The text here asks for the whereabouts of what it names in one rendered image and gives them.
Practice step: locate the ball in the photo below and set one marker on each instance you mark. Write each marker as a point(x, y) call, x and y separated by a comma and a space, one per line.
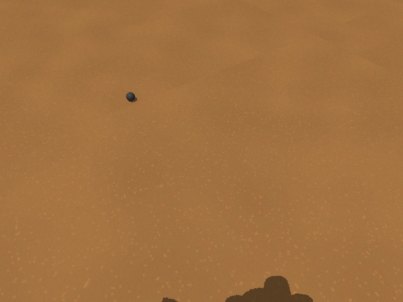
point(130, 96)

